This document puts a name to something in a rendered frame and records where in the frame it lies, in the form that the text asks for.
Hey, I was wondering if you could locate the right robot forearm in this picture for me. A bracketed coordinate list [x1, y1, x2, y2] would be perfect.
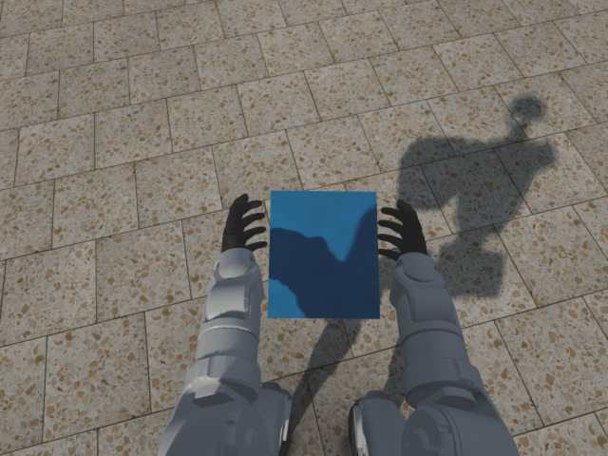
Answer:
[389, 252, 507, 428]

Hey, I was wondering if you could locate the left robot upper arm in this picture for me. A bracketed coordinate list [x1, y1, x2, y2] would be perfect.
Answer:
[158, 401, 271, 456]

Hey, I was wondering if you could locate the right robot hand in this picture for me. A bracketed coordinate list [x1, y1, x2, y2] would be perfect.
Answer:
[377, 199, 428, 262]

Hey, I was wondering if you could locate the left robot hand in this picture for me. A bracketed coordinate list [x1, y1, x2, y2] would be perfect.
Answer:
[221, 194, 267, 253]

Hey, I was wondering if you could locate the robot left shin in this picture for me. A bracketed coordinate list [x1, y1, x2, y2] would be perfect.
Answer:
[260, 381, 285, 449]

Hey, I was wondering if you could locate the left robot forearm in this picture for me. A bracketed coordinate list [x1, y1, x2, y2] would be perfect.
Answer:
[158, 248, 264, 455]

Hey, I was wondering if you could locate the right robot upper arm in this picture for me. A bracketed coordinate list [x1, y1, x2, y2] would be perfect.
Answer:
[401, 404, 520, 456]

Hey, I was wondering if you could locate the carton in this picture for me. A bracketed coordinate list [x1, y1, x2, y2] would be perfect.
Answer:
[268, 191, 380, 319]

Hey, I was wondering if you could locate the robot right shin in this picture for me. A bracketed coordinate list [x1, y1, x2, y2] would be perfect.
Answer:
[357, 389, 387, 456]

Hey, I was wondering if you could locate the robot shin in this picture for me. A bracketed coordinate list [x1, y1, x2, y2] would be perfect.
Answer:
[357, 389, 387, 456]
[260, 381, 285, 449]

